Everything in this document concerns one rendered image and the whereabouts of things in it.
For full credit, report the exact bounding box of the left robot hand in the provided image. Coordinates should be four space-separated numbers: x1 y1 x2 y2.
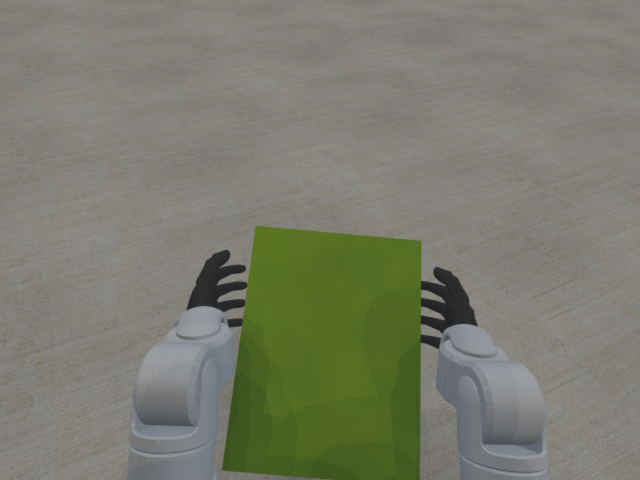
186 250 248 328

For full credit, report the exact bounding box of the carton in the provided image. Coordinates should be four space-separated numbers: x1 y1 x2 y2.
222 226 421 480

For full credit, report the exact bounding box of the robot left forearm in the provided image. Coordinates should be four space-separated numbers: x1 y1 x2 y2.
127 306 234 480

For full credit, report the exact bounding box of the robot right forearm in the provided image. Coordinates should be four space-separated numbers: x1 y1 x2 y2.
436 324 549 480

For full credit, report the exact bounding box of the right robot hand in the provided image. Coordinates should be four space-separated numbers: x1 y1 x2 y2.
421 267 478 349

